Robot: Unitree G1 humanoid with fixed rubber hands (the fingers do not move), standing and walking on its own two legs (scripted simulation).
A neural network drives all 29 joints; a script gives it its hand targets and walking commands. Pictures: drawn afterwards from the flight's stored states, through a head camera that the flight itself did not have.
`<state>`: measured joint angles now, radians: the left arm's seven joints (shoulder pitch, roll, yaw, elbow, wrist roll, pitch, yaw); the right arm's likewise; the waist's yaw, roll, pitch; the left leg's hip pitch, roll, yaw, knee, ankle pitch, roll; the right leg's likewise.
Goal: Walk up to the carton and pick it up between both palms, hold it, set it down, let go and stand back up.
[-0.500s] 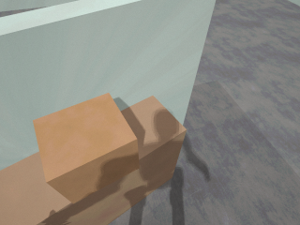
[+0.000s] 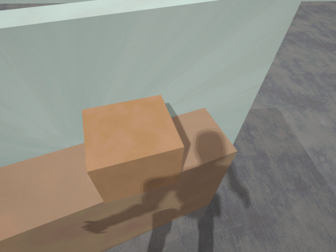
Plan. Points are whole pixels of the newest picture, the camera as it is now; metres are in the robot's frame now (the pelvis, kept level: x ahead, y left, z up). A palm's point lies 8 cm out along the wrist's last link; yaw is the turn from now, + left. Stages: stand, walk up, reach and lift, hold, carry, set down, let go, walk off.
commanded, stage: walk up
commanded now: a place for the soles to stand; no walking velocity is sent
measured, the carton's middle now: (133, 148) +0.44 +0.12 -0.07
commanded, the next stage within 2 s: none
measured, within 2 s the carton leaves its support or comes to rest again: neither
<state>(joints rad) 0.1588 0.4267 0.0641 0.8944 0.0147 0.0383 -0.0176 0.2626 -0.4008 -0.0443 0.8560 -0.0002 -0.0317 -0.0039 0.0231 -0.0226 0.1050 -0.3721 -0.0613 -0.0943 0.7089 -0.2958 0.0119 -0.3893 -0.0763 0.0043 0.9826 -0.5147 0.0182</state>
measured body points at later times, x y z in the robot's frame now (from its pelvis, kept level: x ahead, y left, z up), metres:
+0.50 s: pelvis -0.01 -0.02 +0.00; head +0.02 -0.01 +0.44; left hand +0.04 +0.32 -0.12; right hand +0.11 -0.33 -0.11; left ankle +0.03 +0.12 -0.71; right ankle +0.00 -0.17 -0.69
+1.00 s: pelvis +0.00 -0.05 -0.01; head +0.03 -0.04 +0.44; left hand +0.01 +0.29 -0.12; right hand +0.16 -0.34 -0.12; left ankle +0.02 +0.10 -0.71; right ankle +0.03 -0.19 -0.71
